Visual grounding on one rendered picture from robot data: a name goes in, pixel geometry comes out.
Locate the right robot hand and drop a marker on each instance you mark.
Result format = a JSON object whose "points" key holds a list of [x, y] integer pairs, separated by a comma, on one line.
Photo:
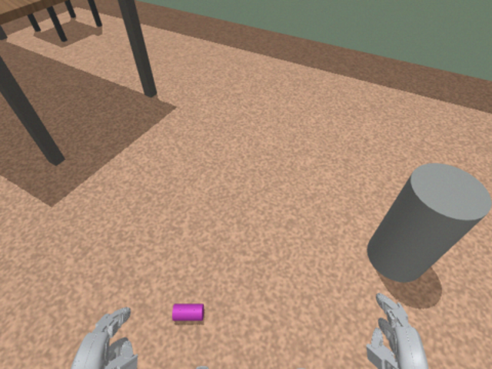
{"points": [[404, 340]]}

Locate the left robot hand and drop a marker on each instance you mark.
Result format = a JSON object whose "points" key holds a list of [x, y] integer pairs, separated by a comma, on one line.
{"points": [[95, 352]]}

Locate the table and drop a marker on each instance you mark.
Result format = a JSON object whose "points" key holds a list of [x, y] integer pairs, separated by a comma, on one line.
{"points": [[13, 9]]}

